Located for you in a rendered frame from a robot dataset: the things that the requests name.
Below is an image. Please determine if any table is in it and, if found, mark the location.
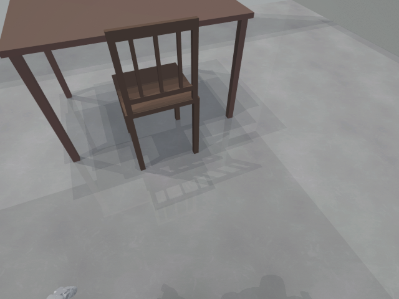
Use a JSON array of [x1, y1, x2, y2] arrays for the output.
[[0, 0, 254, 162]]

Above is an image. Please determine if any robot left hand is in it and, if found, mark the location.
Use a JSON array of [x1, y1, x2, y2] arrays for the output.
[[46, 286, 77, 299]]

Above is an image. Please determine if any chair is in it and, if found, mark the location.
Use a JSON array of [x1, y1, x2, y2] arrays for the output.
[[104, 16, 200, 171]]

